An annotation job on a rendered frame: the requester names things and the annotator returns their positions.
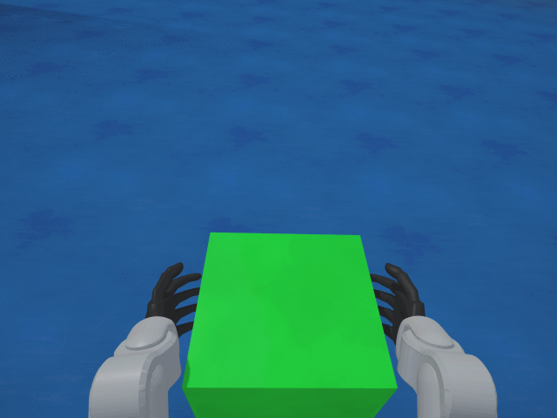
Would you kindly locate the robot left forearm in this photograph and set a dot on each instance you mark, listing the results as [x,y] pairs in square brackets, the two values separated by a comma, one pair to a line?
[134,383]

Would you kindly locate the left robot hand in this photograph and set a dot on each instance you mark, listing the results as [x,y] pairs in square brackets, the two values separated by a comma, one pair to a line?
[164,299]

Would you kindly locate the carton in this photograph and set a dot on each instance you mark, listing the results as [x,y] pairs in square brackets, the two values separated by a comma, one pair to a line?
[287,326]

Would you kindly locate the robot right forearm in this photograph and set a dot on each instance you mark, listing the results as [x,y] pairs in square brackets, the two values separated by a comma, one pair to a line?
[448,382]

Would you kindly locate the right robot hand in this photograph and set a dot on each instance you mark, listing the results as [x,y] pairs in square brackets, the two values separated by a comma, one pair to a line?
[405,303]

